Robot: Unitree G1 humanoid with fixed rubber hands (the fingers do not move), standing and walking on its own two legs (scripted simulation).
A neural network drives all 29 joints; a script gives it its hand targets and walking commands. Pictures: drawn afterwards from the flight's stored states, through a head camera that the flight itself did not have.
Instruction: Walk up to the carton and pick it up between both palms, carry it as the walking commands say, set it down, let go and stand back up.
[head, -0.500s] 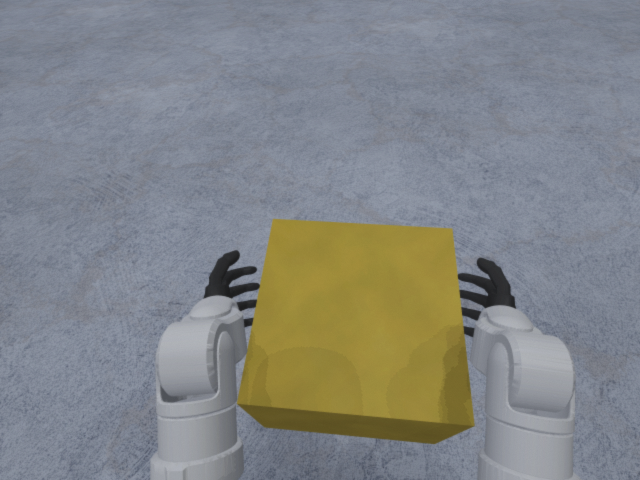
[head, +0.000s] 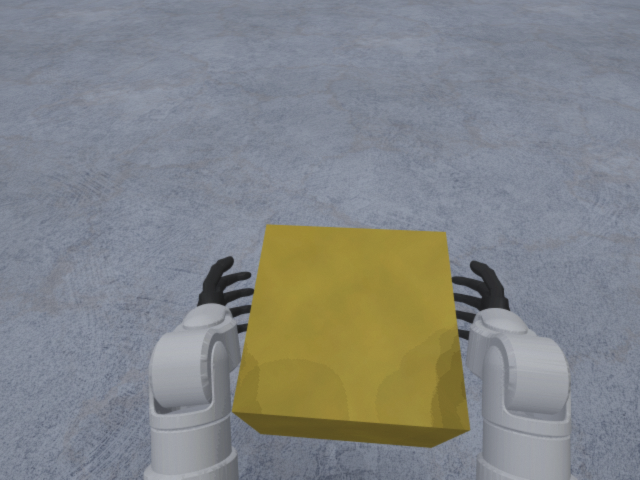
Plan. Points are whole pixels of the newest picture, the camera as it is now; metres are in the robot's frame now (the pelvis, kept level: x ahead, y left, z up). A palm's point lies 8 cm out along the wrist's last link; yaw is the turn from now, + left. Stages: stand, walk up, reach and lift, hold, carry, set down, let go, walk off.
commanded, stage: carry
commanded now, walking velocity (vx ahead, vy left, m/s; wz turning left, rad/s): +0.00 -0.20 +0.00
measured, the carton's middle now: (349, 336) +0.30 -0.02 +0.03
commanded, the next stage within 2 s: none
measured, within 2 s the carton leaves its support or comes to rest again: neither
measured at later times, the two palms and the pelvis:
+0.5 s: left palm (293, 390) +0.20 +0.05 +0.11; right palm (600, 381) +0.20 -0.25 +0.11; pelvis -0.06 -0.11 +0.00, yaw +3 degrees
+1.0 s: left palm (457, 447) +0.14 -0.10 +0.10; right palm out of the picture +0.15 -0.40 +0.10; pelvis -0.12 -0.26 -0.01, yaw +6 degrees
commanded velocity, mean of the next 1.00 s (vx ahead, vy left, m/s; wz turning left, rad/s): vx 0.00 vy -0.20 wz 0.00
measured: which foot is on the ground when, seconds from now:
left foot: down 0.00-0.04, up 0.06-0.32, down 0.34-0.68, up 0.70-1.00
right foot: up 0.00-0.00, down 0.02-0.38, up 0.40-0.66, down 0.68-1.00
